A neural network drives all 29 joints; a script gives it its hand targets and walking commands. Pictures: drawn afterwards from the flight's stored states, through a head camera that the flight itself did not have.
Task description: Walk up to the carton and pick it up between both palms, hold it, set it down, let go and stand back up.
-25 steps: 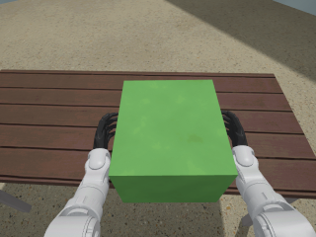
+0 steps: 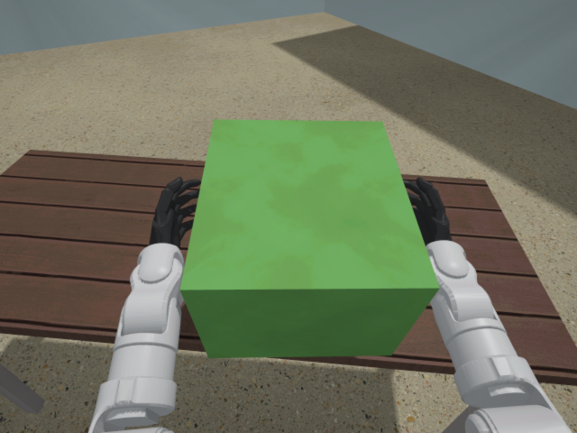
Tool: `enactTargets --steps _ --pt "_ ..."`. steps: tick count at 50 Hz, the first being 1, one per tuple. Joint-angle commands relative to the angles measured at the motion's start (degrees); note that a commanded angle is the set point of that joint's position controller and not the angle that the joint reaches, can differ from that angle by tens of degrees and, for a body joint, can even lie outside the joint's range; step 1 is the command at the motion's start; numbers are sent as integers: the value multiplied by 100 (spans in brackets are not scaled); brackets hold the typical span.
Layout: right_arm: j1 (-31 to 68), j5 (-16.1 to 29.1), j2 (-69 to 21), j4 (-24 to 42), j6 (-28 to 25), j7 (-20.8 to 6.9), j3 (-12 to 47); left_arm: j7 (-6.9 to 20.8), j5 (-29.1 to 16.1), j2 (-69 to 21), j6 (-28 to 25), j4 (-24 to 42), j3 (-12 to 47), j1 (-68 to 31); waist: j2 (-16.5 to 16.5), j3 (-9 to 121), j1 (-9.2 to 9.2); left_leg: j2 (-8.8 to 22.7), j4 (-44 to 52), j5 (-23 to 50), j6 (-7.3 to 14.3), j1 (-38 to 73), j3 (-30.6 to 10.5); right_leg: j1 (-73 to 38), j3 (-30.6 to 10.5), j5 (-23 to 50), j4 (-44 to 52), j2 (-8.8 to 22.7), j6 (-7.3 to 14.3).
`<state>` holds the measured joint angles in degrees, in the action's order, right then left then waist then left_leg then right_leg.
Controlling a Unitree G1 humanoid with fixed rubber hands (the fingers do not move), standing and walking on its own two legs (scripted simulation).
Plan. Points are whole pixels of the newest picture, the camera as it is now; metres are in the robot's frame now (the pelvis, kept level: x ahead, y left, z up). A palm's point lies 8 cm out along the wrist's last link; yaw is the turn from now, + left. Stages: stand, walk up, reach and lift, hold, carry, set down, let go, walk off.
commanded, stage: reach and lift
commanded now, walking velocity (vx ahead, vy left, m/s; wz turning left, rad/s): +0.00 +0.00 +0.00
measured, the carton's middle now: (299, 233) +0.41 -0.03 +0.09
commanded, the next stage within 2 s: hold in 1.24 s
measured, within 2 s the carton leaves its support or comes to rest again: neither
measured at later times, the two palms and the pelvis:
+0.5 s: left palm (169, 223) +0.35 +0.14 +0.18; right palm (461, 231) +0.32 -0.22 +0.16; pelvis -0.04 -0.02 +0.00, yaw -1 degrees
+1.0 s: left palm (151, 240) +0.34 +0.17 +0.16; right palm (435, 233) +0.33 -0.20 +0.15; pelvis -0.01 -0.01 +0.00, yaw -1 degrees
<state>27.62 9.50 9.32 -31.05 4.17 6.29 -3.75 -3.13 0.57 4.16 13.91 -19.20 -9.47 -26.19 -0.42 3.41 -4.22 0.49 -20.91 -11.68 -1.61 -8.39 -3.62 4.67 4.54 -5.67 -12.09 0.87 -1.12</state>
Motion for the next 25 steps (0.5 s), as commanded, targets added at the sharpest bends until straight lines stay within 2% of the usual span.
enactTargets --steps 1,2,3,4,6,7,8,10,11,14,17,20,22,23,24,25 --pt "3872 -131 -3057 1186 402 -853 1821 1093 246 -3344 749 266 2124 -3049 -5 999 75 -346 540 664 -113 100 198 -588 -78 -101 80 -365 42" --pt "3901 -317 -3031 890 499 -930 1565 1196 399 -3178 850 -187 1823 -3139 -166 737 98 -345 763 -206 59 -257 311 -522 -77 -837 155 -280 9" --pt "3689 -451 -3104 587 556 -1020 1394 1276 555 -3128 917 -352 1560 -3066 -290 675 175 -356 865 -400 175 -424 389 -621 -68 -925 156 -282 33" --pt "3538 -444 -3024 536 566 -1072 1383 1340 696 -3153 1031 -390 1438 -2769 -178 702 213 -373 836 29 145 -322 455 -825 -99 -487 107 -283 60" --pt "3669 -64 -2905 1272 463 -1016 1764 1333 553 -3381 1185 707 1799 -2626 22 1758 165 -314 557 2175 -160 775 380 -1262 -99 1372 -127 -438 70" --pt "3867 62 -2836 1550 436 -938 1936 1344 505 -3327 1214 987 1881 -2687 80 2056 156 -336 343 2854 -270 1064 356 -1283 -91 1859 -211 -498 64" --pt "4100 139 -2926 1916 387 -857 2104 1353 364 -3303 1185 1158 1957 -2815 -30 2277 142 -353 228 3064 -272 1150 360 -1333 -76 2070 -285 -515 54" --pt "4479 109 -3018 2430 257 -773 2178 1334 264 -3409 1065 1294 2170 -3050 -49 2423 83 -374 228 2799 -260 1118 344 -1212 6 1936 -257 -507 35" --pt "4583 50 -3055 2525 213 -780 2087 1312 231 -3456 1035 1201 2224 -3151 -39 2311 104 -356 298 2424 -216 1017 329 -1074 58 1551 -225 -501 41" --pt "4828 -209 -3177 2282 211 -919 1798 1248 221 -3503 956 879 2287 -3675 5 1747 110 -306 577 1061 -83 558 363 -607 96 188 -29 -437 53" --pt "4856 -361 -3268 1734 311 -1039 1511 1229 365 -3331 1019 650 2147 -3948 158 1540 100 -297 782 227 -18 265 477 -508 69 -464 19 -340 29" --pt "4774 -496 -3159 1162 456 -1056 1274 1308 596 -3111 1183 154 1755 -3850 156 1250 92 -311 886 -151 57 38 557 -761 2 -707 10 -270 25" --pt "4661 -602 -3064 750 556 -1018 1108 1430 767 -2926 1328 -288 1369 -3625 67 921 165 -333 920 -349 135 -177 636 -930 -65 -916 -9 -208 32" --pt "4572 -630 -3049 643 586 -1006 1059 1489 843 -2893 1383 -363 1203 -3508 31 839 152 -339 890 -286 153 -91 670 -904 -71 -955 -13 -206 52" --pt "4527 -654 -3020 577 593 -990 1029 1557 900 -2831 1428 -427 1058 -3419 -20 832 216 -332 886 -291 178 -140 684 -1023 -85 -903 -51 -182 61" --pt "4532 -708 -3047 626 576 -972 1033 1602 921 -2838 1445 -387 976 -3382 -87 848 177 -342 850 -203 180 -130 691 -1078 -81 -825 -86 -198 57"
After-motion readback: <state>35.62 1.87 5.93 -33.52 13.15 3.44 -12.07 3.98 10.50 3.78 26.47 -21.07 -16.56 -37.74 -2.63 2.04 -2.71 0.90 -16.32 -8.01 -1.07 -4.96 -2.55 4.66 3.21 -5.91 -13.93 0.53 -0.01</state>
